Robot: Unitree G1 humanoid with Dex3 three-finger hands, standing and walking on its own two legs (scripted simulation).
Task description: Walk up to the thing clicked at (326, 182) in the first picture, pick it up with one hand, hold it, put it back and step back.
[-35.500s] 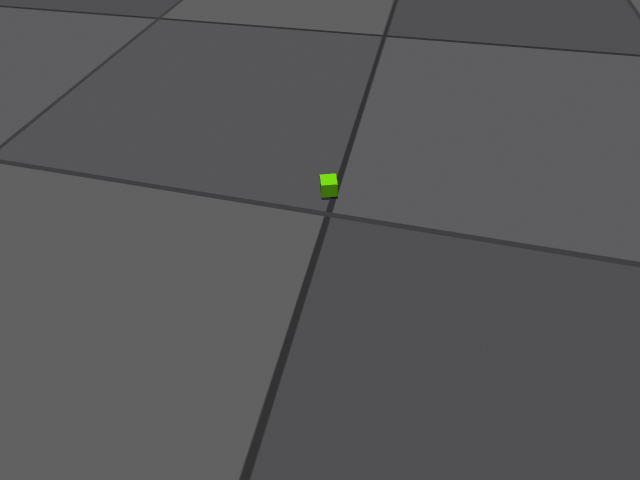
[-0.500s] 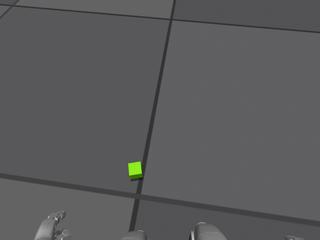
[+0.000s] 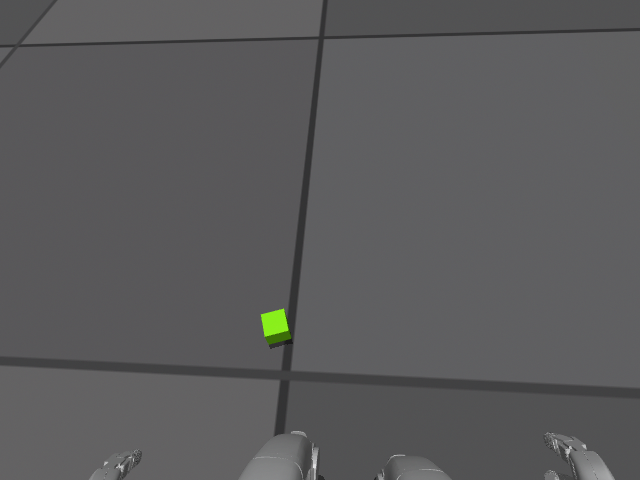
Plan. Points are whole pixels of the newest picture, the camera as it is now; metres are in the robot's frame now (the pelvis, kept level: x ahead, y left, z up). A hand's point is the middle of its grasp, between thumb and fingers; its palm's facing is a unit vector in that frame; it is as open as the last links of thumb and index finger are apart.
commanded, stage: step back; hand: left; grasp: from above
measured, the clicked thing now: (276, 326) +0.55 +0.22 -0.72
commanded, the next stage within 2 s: none
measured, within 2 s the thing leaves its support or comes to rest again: neither
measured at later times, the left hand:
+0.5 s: hand out of the picture -0.05 +0.29 -0.15, palm faces +0.03 -0.94 -0.35, open 7.4 cm
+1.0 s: hand out of the picture -0.18 +0.24 -0.12, palm faces +0.02 -0.90 -0.44, open 7.4 cm
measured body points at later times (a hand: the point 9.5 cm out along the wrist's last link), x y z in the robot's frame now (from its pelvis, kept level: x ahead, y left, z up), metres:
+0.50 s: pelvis -0.13 +0.02 +0.01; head -0.08 +0.05 +0.45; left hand -0.05 +0.34 -0.13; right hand -0.01 -0.29 -0.09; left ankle -0.09 +0.13 -0.73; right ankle -0.17 -0.15 -0.63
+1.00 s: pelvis -0.30 -0.03 +0.00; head -0.23 -0.04 +0.44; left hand -0.18 +0.29 -0.10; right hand -0.23 -0.35 -0.13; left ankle -0.34 +0.09 -0.70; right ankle -0.24 -0.14 -0.73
